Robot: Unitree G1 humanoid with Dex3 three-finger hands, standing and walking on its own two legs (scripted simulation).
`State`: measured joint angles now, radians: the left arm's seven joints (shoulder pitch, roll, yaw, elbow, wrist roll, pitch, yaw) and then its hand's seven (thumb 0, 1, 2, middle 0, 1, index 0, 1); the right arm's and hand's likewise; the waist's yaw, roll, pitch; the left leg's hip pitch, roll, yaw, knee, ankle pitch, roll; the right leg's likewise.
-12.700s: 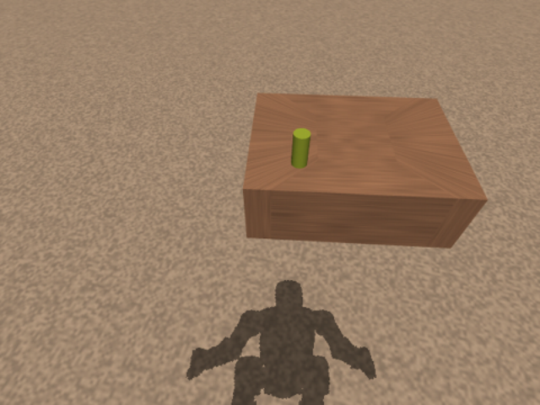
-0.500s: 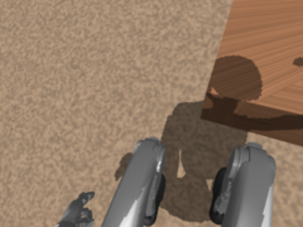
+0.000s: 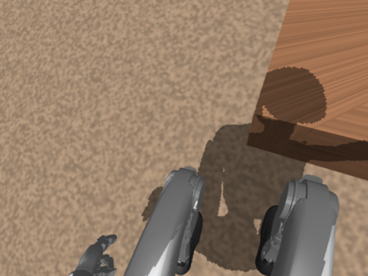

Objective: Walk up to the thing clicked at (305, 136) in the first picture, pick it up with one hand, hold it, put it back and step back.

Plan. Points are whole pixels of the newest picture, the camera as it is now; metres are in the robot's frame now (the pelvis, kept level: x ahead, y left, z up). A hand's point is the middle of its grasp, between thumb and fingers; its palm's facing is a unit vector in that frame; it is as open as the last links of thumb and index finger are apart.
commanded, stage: settle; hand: right
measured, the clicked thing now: out of the picture +0.52 -0.36 +0.01
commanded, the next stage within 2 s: lift in 1.22 s
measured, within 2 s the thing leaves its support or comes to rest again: leaves its support in 0.22 s
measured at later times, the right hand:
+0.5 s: hand out of the picture +0.50 -0.37 +0.10, palm faces +0.41 +0.91 -0.04, open 9.9 cm
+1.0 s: hand out of the picture +0.50 -0.38 +0.14, palm faces +0.42 +0.91 -0.02, open 9.9 cm
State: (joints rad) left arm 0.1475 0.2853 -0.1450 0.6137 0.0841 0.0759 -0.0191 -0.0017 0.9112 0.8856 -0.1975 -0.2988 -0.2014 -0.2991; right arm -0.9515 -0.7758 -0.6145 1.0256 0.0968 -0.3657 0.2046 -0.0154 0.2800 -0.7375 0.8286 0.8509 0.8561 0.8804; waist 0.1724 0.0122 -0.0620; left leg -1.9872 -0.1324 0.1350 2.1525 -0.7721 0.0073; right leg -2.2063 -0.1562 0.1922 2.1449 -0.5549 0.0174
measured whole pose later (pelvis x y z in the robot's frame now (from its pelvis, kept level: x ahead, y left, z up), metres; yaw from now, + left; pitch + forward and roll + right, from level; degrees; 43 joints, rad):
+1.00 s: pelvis +0.02 -0.01 +0.11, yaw -4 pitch +35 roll +8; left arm 0.17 0.26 -0.07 0.65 0.03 0.03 0.01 0.00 0.91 0.89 -0.20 -0.31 -0.21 -0.31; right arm -0.90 -0.69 -0.57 1.01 0.10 -0.33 0.20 -0.02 0.40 -0.96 0.76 1.06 0.79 1.09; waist 0.14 -0.02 -0.15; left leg -1.70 -0.10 0.09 1.81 -0.73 0.00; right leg -1.90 -0.14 0.11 1.81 -0.54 0.01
